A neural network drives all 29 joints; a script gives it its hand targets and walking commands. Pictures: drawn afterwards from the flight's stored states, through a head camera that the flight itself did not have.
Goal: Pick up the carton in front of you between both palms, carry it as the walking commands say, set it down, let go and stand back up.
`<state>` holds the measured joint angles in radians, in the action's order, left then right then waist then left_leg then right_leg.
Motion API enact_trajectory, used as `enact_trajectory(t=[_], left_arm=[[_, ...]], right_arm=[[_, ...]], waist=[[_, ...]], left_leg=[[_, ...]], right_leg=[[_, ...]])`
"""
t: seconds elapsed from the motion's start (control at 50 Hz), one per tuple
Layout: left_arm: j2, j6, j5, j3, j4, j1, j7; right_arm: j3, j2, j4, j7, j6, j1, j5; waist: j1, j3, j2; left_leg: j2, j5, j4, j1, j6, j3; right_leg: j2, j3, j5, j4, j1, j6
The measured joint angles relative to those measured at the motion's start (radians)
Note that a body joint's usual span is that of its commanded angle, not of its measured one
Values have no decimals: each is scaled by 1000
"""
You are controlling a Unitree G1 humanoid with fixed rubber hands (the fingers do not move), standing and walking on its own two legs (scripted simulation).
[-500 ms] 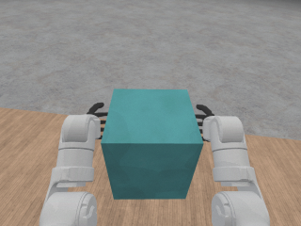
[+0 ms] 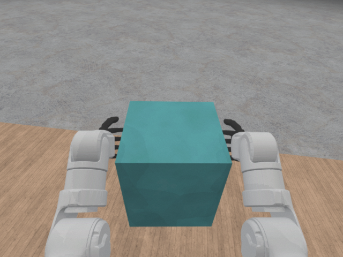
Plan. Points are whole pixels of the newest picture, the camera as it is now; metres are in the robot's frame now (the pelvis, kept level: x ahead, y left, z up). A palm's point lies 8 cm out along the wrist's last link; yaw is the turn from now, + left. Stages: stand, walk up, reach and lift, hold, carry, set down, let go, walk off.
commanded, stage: carry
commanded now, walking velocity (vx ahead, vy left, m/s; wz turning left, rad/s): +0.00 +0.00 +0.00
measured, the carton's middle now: (171, 164) +0.35 +0.00 +0.05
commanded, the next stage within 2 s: none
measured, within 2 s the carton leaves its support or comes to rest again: neither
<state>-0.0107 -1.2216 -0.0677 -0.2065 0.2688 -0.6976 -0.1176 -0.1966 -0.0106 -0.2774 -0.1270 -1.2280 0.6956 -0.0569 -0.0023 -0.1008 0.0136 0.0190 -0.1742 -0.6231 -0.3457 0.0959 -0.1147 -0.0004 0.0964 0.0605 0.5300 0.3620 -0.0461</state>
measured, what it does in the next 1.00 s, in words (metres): shifts its weight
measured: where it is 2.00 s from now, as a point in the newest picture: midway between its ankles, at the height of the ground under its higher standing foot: (162, 228)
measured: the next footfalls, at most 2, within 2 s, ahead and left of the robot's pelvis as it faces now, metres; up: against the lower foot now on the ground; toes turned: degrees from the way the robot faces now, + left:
left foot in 1.44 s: +0.41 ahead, +0.07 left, -0.05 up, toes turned +1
right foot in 1.94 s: +0.74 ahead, -0.04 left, -0.10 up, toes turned -4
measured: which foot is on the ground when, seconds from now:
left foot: down 0.00-1.00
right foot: down 0.00-1.00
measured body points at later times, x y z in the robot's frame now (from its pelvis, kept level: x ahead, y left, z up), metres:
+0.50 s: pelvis +0.00 +0.00 +0.00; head -0.02 +0.01 +0.45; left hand +0.36 +0.15 +0.12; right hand +0.36 -0.15 +0.12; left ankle +0.01 +0.08 -0.72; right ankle +0.04 -0.09 -0.73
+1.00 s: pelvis +0.06 -0.01 +0.00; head +0.03 -0.02 +0.45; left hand +0.42 +0.13 +0.13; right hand +0.41 -0.17 +0.12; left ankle +0.01 +0.08 -0.72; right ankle +0.05 -0.10 -0.73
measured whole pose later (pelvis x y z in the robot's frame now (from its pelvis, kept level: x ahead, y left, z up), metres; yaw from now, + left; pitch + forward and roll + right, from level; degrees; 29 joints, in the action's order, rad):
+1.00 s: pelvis +0.06 -0.01 +0.00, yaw -1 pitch +5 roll +0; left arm -0.03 -1.23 -0.05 -0.22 0.28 -0.70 -0.12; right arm -0.16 -0.01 -0.29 -0.13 -1.23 0.71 -0.05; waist -0.03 -0.16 -0.04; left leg -0.02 -0.27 -0.65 -0.32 0.08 -0.11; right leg 0.01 0.10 0.24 0.58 0.37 -0.06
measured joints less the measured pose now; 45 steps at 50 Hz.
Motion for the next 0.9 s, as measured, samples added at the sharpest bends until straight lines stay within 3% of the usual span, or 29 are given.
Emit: enact_trajectory(t=[0.76,0.9], left_arm=[[1,-2,1,2,-4,5,-1],[-13,-17,17,0,-19,27,0]], right_arm=[[-2,2,6,1,-1,-6,-1],[20,14,5,-1,-12,-15,-9]], waist=[[0,-5,0],[-18,-56,-29]], left_leg=[[-2,-8,1,6,5,-10],[-18,-42,8,21,7,-8]], right_leg=[[-7,3,8,2,-4,5],[4,-1,263,94,20,-18]])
